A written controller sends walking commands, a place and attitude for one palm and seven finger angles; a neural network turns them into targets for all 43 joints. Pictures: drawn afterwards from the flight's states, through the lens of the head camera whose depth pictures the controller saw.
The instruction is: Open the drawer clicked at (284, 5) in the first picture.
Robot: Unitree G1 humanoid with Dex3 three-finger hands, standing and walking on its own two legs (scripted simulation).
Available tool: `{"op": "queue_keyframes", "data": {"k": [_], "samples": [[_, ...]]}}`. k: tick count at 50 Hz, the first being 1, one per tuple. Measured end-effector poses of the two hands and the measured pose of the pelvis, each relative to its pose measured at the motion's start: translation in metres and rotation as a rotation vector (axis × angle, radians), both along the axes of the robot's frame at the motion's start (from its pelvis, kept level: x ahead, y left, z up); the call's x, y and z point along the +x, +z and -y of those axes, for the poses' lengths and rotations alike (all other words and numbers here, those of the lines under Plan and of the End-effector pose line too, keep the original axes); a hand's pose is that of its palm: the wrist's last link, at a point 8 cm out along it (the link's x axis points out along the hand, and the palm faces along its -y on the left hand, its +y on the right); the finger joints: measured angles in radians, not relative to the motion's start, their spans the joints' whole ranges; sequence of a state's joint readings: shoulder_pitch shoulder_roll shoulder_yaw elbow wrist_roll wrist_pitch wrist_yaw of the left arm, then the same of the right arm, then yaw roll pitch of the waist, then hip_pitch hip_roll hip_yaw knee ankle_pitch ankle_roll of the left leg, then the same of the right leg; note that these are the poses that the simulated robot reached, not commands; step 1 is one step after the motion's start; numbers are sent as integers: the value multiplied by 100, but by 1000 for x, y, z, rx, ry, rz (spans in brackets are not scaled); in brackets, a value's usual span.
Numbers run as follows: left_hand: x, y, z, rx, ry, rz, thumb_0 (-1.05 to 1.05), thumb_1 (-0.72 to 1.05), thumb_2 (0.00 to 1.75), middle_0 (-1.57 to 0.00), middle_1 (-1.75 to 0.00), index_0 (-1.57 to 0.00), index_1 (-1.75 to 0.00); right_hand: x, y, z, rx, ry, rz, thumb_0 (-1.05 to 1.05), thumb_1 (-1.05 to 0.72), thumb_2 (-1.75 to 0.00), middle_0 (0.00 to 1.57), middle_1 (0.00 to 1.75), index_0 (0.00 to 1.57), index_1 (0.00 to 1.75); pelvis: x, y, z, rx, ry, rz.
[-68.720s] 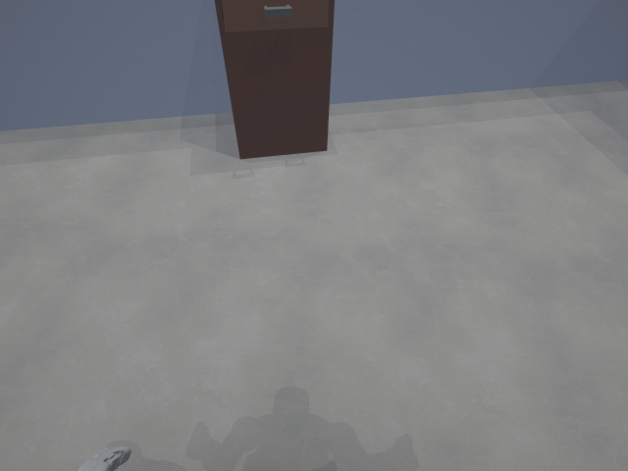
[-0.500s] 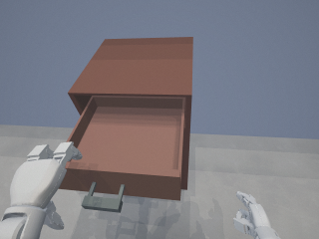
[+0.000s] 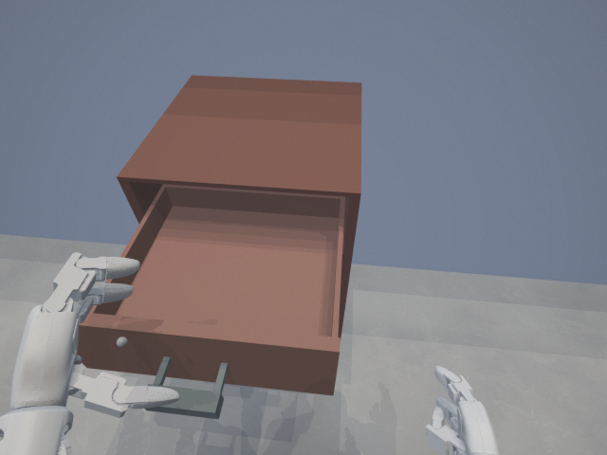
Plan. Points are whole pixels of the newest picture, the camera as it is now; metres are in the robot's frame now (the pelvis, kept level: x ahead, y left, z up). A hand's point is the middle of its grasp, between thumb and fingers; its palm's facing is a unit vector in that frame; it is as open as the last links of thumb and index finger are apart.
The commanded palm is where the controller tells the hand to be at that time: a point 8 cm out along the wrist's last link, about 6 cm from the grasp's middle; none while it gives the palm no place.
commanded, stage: draw the hand back to the body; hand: left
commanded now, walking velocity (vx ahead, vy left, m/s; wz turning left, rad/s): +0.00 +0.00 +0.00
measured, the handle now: (188, 384) +0.21 +0.20 -0.06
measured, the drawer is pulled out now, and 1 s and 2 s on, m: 0.30 0.30 0.30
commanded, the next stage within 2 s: step back with the hand held close in 0.78 s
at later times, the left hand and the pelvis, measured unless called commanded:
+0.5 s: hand (103, 325) +0.19 +0.23 +0.16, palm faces +0.37 -0.81 -0.45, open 9.3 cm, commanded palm +0.14 +0.27 +0.18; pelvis +0.01 -0.01 +0.00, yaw +0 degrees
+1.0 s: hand (99, 330) +0.18 +0.22 +0.16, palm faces +0.39 -0.79 -0.47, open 7.4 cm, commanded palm +0.12 +0.26 +0.18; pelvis -0.01 -0.02 +0.00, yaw +1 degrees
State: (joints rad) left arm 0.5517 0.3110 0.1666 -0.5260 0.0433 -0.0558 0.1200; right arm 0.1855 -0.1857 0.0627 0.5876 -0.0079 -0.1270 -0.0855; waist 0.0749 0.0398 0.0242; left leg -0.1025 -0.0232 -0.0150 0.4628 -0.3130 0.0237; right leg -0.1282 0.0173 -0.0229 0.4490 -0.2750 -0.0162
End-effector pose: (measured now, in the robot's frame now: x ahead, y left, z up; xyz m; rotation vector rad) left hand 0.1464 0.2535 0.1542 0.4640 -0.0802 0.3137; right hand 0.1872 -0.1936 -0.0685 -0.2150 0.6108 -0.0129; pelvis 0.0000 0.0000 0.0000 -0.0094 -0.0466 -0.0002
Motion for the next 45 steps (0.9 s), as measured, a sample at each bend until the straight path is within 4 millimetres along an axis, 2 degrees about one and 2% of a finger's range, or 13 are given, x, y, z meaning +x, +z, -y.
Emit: {"op": "queue_keyframes", "data": {"k": [6,12,18,26,33,38,45], "samples": [[7,16,-7,-2,10,73,0,-19,43,-30,-100,-29,-101,-2,-5,8,-12,0,-22,2,-91,-90,20,30,20,30,5,1,3,-2,4,2],[12,17,-7,8,5,50,0,1,52,-28,-88,-27,-88,0,-6,20,-11,-27,-32,2,-90,-90,20,30,20,30,7,2,5,-1,-1,-16],[8,20,-3,30,0,33,0,21,61,-26,-74,-26,-74,6,-5,29,-6,-52,-16,2,-91,-90,20,30,20,30,9,2,8,0,-2,-24],[1,23,-9,43,54,43,1,49,73,-24,-56,-24,-56,12,-5,30,5,-53,-6,2,-91,-90,20,30,20,30,6,2,13,1,3,-18],[-4,20,-4,25,58,37,1,72,83,-23,-41,-22,-41,10,-5,28,16,-39,-1,2,-91,-90,20,30,20,30,3,2,15,3,7,-15],[-7,21,-1,28,55,38,2,82,87,-22,-35,-22,-35,7,-6,28,21,-37,-2,2,-91,-90,20,30,20,30,2,2,17,4,8,-9],[-9,23,-1,34,58,44,2,87,89,-22,-31,-21,-32,1,-8,30,24,-42,-9,2,-91,-90,20,30,20,30,-2,2,18,5,8,-6]]}}
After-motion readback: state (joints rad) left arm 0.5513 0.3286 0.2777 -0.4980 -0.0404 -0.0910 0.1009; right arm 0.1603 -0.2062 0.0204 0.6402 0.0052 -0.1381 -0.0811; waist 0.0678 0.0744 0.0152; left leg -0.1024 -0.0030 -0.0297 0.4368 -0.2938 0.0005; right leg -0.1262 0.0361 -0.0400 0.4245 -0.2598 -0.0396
